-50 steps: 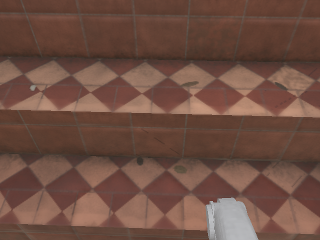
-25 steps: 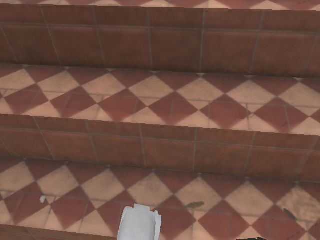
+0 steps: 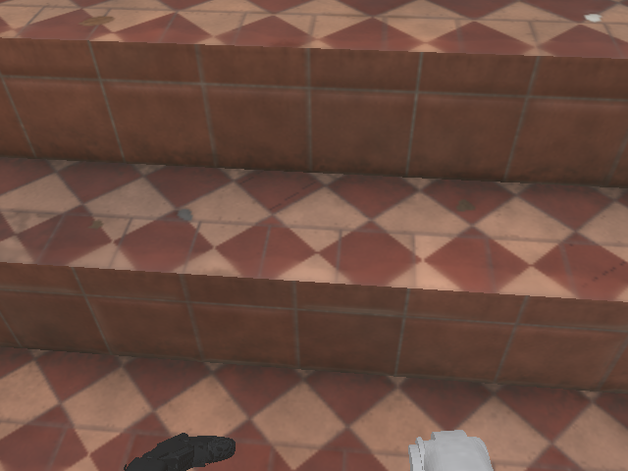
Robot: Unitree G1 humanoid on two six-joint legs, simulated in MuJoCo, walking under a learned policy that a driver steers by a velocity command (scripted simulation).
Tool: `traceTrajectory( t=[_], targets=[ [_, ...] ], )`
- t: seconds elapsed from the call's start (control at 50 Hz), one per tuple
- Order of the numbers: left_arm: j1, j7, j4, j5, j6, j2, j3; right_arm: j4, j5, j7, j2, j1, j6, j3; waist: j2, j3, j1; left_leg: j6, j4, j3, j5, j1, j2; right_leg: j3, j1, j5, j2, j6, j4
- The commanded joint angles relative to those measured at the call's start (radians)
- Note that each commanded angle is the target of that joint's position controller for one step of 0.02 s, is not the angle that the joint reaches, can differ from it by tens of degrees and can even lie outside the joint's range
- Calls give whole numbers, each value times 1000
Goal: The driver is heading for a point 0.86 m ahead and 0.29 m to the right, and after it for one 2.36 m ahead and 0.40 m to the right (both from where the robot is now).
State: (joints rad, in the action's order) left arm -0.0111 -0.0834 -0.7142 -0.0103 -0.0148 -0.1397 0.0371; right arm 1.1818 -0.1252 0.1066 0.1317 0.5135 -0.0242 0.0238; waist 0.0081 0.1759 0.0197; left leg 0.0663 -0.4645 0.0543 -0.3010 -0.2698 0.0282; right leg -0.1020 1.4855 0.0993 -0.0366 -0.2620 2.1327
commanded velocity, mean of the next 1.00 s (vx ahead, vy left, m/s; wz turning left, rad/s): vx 0.50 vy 0.00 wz -0.50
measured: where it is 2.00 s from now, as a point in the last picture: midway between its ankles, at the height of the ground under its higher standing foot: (594, 40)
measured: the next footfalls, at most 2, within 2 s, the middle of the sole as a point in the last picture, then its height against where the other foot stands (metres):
right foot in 0.08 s outside the picture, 0.22 m higher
left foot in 0.50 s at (274, 441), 0.21 m higher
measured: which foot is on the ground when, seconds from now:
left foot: down 0.00-0.14, up 0.16-0.48, down 0.50-1.00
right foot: up 0.00-0.06, down 0.08-0.52, up 0.54-1.00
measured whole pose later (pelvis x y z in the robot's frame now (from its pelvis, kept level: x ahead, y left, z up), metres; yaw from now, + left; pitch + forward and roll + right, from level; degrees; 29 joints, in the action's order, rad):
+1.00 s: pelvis +0.46 -0.07 +0.43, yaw -29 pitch +8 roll +0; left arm -0.06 -0.08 -0.82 -0.02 0.08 -0.11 0.08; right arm 1.23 -0.13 0.10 0.05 0.54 -0.08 0.05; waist 0.01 0.19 -0.06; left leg -0.01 -0.21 0.30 -0.31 -0.02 -0.10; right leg 0.04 1.56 0.18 0.14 -0.27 1.93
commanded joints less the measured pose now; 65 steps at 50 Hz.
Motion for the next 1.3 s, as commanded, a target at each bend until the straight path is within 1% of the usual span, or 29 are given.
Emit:
traceTrajectory(
  t=[0.02, 0.08, 0.1, 0.12, 0.14, 0.16, 0.18, 0.22, 0.24, 0.3, 0.4, 0.46, 0.52, 0.54, 0.56, 0.58, 0.6, 0.62, 0.64, 0.68, 0.94, 1.0, 1.08, 1.12, 1.14, 1.16, 1.2, 1.24, 1.3],
  targets=[
    [-346, -5, 210, 35, 98, -138, 7, -100, 37, 57, 218, -166, -26, -39, 162, -4, 111, 270, 488, -59, 1002, -568, -157, 287, -691, 233, -27, 62, -460],
    [10, -30, 99, -12, 158, -147, 3, -114, 114, 73, 369, -149, -89, -82, 187, 151, 181, 360, 160, -38, 2376, 222, -379, 362, -623, 218, -134, 123, -918],
    [21, -11, 77, -19, 170, -191, -19, -69, 61, 87, 274, 17, -74, -55, 156, 236, 91, 326, -23, -16, 2509, 380, -363, 297, -627, 235, -175, 70, -1022],
    [297, 42, -106, -25, 52, -117, -15, -171, 196, -90, 293, -43, -127, -100, 5, 315, 115, 168, -214, 93, 1935, 234, -275, 195, -1095, 435, -155, 54, -981],
    [425, 90, -195, -1, 36, -139, -38, -206, 174, -125, 282, -69, -140, -90, -126, 248, 130, 164, -388, 81, 1520, 15, -216, -79, -1135, 596, -95, 33, -1196],
    [329, 139, -222, -8, 54, -205, -66, -265, 114, -109, 202, -186, -125, -78, -347, 143, 86, 126, -785, 65, 569, -262, -7, -549, -1052, 882, 46, -68, -1511],
    [271, 140, -214, -33, 49, -172, -65, -340, 36, -76, 89, -280, -110, -50, -222, 4, 69, 115, -1297, -112, 359, -423, 43, -702, -933, 914, 88, -123, -1658],
    [199, 137, -255, -31, -12, -141, -83, -513, 8, -69, -62, -415, -107, -11, -98, -162, -22, 101, -1644, -156, 302, -711, 50, -576, -891, 690, 77, -46, -1674],
    [299, 57, -269, -55, 5, -67, -40, -364, 119, -24, 43, -304, -19, -22, 72, -203, 72, 151, -1638, -465, 269, -993, 142, -535, -1018, 310, 91, -29, -1607],
    [350, 11, -339, -49, -29, -42, -29, -469, 40, -18, 59, -409, -18, 8, 47, -80, -57, 158, -1657, -248, 97, -1185, 24, -370, -1185, -9, 125, -41, -1623],
    [458, 1, -394, -126, -52, -82, -32, -557, 76, -53, 48, -655, -12, 53, 99, -31, -57, 160, -1624, -96, 147, -1111, -63, -313, -967, 214, 71, 32, -1752],
    [471, -31, -374, -33, -44, -221, -80, -729, 99, -50, 45, -1038, 70, 66, -134, -7, -34, 23, -1099, 84, -313, -415, -20, -354, -503, -66, 161, -97, -2166],
    [310, -67, -266, 14, -138, -310, -122, -519, 103, -54, 210, -482, 67, -18, -143, 195, -229, 52, -689, 27, -56, -340, 86, -196, -1192, -1875, 241, -66, -1654],
    [456, -81, -297, -69, -148, -162, -93, -425, 99, -69, 243, -226, 63, -30, 108, 499, -205, 247, -538, -389, 243, 114, -77, -205, -990, -1672, 169, -24, -1270],
    [500, -107, -333, -124, -114, -16, -54, -353, 58, -85, 311, -50, 81, -50, 372, 452, -259, 401, -49, -967, -141, 254, -307, -174, -668, -394, -52, 41, -897],
    [448, -113, -399, -53, -88, -84, -81, -334, 61, -76, 314, -116, 67, -58, 315, 151, -271, 335, 104, -1148, -803, 28, -329, -259, -394, -267, -65, 50, -281],
    [443, -89, -400, 8, -82, -84, -82, -278, 91, -68, 300, -242, 32, -61, 248, -93, -153, 271, 41, -973, -829, -169, -320, -187, -265, -283, -31, 52, -123],
    [134, 23, -86, -88, -109, 13, -77, -180, 146, -127, 111, -274, -9, -62, 25, -23, -44, 144, -74, -758, -734, -184, -297, -111, -439, -190, -51, 65, -109],
    [163, 49, -85, -64, -88, 45, -66, -115, 133, -151, 26, -289, -32, -36, -93, -116, 33, 46, -114, -507, -589, -262, -275, -96, -426, -198, -33, 77, -201],
    [297, -10, -225, 25, -23, -3, -40, -201, 84, -109, -109, -480, -43, 13, 25, -63, 14, 84, -33, -282, -185, -149, -214, -193, -219, -166, 13, 5, -185],
    [-279, 24, 16, 2, 37, -33, 26, 9, -36, -18, -1, -42, -81, 20, 1, -133, -57, 131, 419, 96, 57, 151, -318, 106, 163, 8, 182, -105, -145],
    [-478, -8, 86, -11, 122, -31, 52, 8, 20, 33, 47, -5, -70, 18, 70, -123, -60, 174, 547, 179, 285, -118, -340, 221, -262, 299, 184, -33, -449],
    [-100, -41, -7, 3, 99, -65, 26, -33, 72, 19, 285, 0, -127, -45, 256, 61, 96, 194, 172, 241, 1844, 358, -384, 365, -668, 291, -48, 52, -939],
    [395, 17, -168, 31, 90, -253, -29, -62, -22, 67, 207, 35, -121, -36, 32, 393, 208, 92, -440, 39, 1260, -188, -236, -276, -1457, 117, 88, -105, -1272],
    [583, 17, -254, -19, 84, -367, -74, -72, 18, 101, 144, -5, -91, -56, -139, 338, 214, 61, -906, -81, 458, -485, -42, -711, -1497, 333, 220, -100, -1700],
    [620, 30, -299, -41, 49, -386, -114, -62, 78, 84, 128, -33, -79, -77, -116, 153, 209, 54, -1384, -325, 512, -641, 27, -798, -1377, 407, 271, 35, -1789],
    [411, 20, -349, -1, -8, -258, -79, -85, 84, 54, 28, -119, -82, -60, -84, 1, 48, 90, -1675, -385, 584, -799, 9, -644, -1117, 528, 210, 94, -1678],
    [198, -9, -352, -51, -20, -111, -32, -138, 93, 2, 12, -201, -71, -41, 84, -72, -94, 137, -1706, -378, 598, -865, -17, -435, -920, 426, 173, 129, -1658],
    [105, -9, -330, -46, -38, -48, -19, -134, 108, 3, 24, -197, -56, -27, -46, -104, -168, 163, -2006, -275, 332, -972, -28, -212, -864, 256, 177, 119, -1740]
  ],
)
Velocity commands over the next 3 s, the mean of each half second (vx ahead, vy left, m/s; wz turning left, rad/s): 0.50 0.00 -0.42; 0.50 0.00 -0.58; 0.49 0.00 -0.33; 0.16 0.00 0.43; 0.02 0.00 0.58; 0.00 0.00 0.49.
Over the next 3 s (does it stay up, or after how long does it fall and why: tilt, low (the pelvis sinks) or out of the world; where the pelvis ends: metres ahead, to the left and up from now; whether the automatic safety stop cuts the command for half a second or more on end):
stays up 0.82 -0.35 0.85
